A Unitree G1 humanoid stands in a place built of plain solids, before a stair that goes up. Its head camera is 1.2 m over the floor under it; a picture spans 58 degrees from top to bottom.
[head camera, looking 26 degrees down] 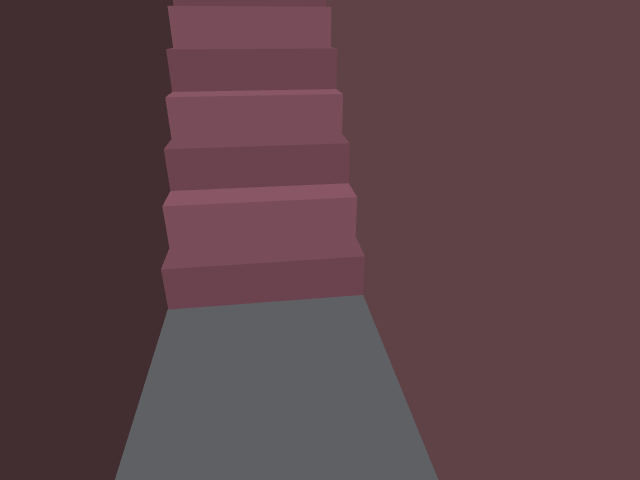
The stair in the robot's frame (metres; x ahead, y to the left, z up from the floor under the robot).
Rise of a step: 0.22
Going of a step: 0.22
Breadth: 0.95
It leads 8 degrees to the left of straight ahead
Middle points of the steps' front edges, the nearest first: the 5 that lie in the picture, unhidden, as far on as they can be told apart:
1.77 0.25 0.22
1.99 0.28 0.44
2.21 0.31 0.66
2.42 0.34 0.88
2.64 0.37 1.10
